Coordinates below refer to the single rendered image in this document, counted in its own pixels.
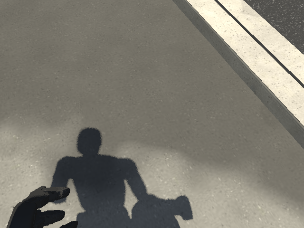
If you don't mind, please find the robot left hand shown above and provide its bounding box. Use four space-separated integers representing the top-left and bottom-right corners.
7 185 78 228

